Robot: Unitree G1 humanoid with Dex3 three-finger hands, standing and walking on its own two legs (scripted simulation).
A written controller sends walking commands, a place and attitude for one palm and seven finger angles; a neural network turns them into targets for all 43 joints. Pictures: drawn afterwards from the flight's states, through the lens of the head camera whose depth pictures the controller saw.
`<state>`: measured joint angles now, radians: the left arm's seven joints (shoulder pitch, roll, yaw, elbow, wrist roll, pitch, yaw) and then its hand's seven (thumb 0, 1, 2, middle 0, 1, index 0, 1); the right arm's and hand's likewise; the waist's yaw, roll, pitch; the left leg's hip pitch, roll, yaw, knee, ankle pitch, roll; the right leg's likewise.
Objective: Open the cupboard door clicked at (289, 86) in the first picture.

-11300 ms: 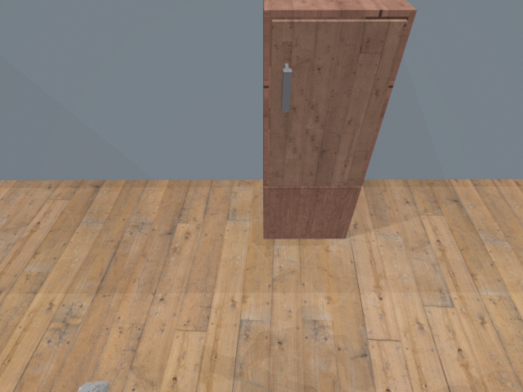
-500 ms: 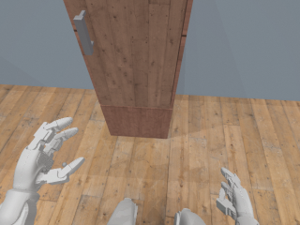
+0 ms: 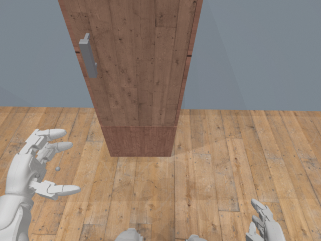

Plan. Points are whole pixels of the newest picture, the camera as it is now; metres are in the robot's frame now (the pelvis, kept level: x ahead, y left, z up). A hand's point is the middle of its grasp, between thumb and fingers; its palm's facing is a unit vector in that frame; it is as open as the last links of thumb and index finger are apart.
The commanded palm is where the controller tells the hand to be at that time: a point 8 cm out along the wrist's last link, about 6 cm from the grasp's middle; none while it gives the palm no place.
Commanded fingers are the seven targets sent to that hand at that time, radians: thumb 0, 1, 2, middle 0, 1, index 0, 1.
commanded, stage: raise the hand with hooked fingers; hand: left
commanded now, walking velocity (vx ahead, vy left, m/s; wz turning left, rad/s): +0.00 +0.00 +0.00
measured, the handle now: (90, 55) +0.62 +0.27 +0.09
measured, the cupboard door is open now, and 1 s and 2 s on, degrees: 0 0 0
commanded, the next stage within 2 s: move the hooked fingers beside the handle in 0.94 s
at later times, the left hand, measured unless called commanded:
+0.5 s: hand (35, 135) +0.30 +0.29 +0.11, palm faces +0.10 -0.99 -0.03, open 13.9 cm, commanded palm +0.27 +0.33 +0.11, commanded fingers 0.00 -0.50 0.30 -0.30 -1.20 -0.30 -1.20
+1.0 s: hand (51, 140) +0.29 +0.26 +0.11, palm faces +0.11 -0.99 -0.02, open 13.9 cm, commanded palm +0.26 +0.30 +0.11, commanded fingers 0.00 -0.50 0.30 -0.30 -1.20 -0.30 -1.20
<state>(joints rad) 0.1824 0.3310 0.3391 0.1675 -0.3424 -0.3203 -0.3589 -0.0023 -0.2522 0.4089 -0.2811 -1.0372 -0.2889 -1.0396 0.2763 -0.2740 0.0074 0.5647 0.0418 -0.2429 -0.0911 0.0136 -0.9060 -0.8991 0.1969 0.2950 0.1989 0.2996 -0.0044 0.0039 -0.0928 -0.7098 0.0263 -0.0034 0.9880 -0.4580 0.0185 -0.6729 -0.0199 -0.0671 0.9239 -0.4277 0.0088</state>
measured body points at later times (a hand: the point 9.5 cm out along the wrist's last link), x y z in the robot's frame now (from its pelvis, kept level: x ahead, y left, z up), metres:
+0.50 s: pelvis +0.01 +0.01 +0.02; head +0.04 +0.02 +0.47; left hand +0.29 +0.35 +0.11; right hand +0.17 -0.23 -0.06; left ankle +0.02 +0.10 -0.68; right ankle +0.02 -0.13 -0.68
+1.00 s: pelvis +0.00 -0.02 +0.02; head +0.03 -0.02 +0.47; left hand +0.28 +0.31 +0.11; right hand +0.17 -0.26 -0.06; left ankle +0.02 +0.10 -0.68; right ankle +0.02 -0.13 -0.68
